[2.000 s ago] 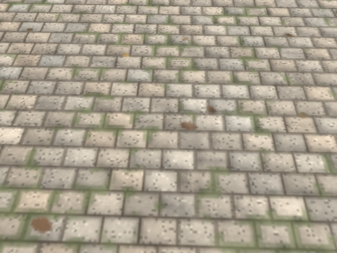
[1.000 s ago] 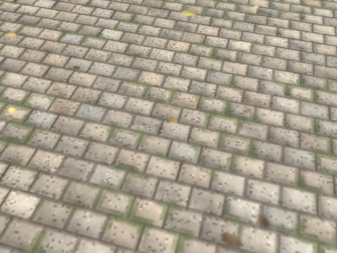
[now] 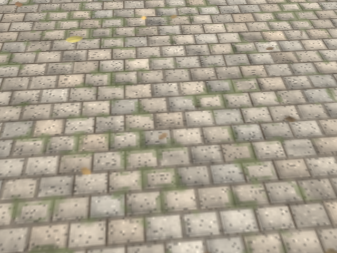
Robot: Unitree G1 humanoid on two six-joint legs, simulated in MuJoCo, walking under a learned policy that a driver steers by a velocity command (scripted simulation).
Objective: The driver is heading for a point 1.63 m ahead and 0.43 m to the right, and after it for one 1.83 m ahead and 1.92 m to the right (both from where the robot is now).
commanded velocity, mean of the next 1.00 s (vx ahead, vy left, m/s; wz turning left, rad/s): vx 0.49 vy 0.00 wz -0.42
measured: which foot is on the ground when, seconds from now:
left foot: down 0.00-0.46, up 0.48-0.98, down 1.00-1.00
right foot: up 0.00-0.46, down 0.48-1.00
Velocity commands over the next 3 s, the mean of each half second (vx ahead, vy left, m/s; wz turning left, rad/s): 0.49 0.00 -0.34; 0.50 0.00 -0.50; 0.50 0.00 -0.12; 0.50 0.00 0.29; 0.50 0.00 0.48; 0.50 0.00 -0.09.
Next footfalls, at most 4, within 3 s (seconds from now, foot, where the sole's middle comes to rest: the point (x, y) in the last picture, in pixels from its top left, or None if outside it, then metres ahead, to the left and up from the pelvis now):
0.48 right None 0.41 -0.08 -0.76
1.00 left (186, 182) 0.77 -0.03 -0.76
1.52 right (252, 159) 0.90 -0.33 -0.76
2.06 left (234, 106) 1.23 -0.28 -0.76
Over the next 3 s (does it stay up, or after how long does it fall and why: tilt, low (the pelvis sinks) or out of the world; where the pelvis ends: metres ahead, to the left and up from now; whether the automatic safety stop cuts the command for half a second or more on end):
stays up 1.56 -0.40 0.03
